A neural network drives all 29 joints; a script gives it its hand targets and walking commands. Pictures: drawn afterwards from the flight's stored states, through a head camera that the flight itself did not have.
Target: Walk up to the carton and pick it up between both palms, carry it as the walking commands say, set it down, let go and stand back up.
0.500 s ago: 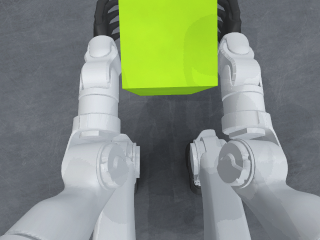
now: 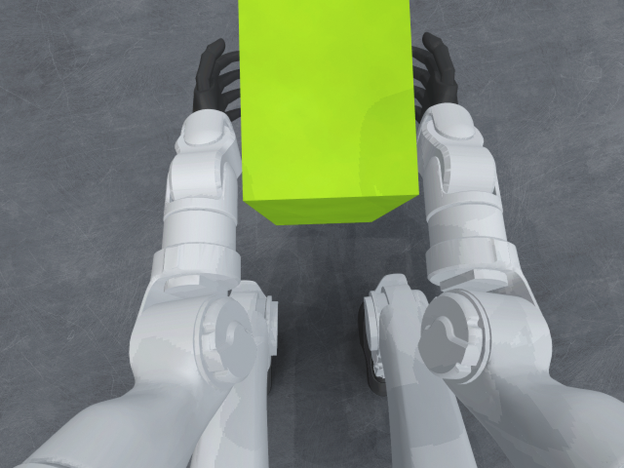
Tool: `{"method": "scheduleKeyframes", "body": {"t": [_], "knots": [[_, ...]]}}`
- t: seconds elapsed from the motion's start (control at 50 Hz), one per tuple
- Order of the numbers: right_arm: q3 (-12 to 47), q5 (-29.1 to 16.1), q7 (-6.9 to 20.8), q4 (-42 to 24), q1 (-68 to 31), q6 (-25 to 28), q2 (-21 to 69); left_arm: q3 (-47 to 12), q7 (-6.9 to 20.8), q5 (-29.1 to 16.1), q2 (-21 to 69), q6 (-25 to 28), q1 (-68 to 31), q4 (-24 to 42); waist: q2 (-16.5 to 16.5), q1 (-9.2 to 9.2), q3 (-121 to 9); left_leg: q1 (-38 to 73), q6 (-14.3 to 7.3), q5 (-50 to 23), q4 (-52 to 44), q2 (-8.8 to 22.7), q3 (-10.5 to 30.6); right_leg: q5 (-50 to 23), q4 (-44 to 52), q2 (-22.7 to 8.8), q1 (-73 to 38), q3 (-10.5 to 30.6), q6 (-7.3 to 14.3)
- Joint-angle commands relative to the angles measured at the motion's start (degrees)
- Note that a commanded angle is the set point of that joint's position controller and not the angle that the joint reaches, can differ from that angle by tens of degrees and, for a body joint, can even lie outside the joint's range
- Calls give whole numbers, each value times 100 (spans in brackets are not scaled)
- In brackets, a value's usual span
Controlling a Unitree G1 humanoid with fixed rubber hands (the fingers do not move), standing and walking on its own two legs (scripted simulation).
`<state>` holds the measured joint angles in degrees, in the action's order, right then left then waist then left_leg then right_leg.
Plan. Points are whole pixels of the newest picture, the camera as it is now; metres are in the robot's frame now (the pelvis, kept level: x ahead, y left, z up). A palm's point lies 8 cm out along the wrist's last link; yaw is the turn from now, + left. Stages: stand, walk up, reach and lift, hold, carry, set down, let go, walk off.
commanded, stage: reach and lift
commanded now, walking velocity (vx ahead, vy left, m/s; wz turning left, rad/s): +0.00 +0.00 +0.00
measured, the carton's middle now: (322, 107) +0.53 -0.01 -0.14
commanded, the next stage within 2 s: none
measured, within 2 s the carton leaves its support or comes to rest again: neither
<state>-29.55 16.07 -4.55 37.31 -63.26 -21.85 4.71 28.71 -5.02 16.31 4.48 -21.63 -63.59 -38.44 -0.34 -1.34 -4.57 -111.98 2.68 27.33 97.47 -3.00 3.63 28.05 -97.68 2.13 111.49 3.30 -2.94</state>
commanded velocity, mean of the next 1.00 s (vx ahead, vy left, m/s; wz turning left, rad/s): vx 0.00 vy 0.00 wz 0.00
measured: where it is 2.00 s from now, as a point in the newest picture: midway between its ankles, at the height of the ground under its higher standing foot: (319, 365)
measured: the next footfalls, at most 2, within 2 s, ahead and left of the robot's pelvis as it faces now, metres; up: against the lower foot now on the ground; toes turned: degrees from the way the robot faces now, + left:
none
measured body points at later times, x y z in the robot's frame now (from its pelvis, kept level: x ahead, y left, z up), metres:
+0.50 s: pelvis +0.02 +0.00 +0.06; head +0.25 +0.00 +0.44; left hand +0.49 +0.12 +0.00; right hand +0.49 -0.14 +0.00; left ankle +0.11 +0.13 -0.47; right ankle +0.11 -0.13 -0.47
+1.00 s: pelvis +0.03 +0.00 +0.12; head +0.22 +0.00 +0.53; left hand +0.47 +0.12 +0.07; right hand +0.46 -0.13 +0.07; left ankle +0.11 +0.13 -0.47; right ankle +0.11 -0.13 -0.47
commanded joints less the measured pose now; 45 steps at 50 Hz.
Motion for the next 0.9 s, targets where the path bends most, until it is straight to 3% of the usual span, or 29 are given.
{"method": "scheduleKeyframes", "body": {"t": [0.0,0.88], "knots": [[2981,-831,1454,502,-3619,58,5988,-2925,1396,-775,6031,77,-3611,-478,-89,-62,-5999,3431,-33,-911,-1043,-821,-820,-1113,1092,796,-3262,-807,54],[3340,-681,1384,378,-1689,324,6412,-3266,1223,-621,6608,319,-1678,-351,-112,-90,-4979,5433,-63,-1221,-3046,-737,-317,-1387,3064,753,-5179,-446,79]]}}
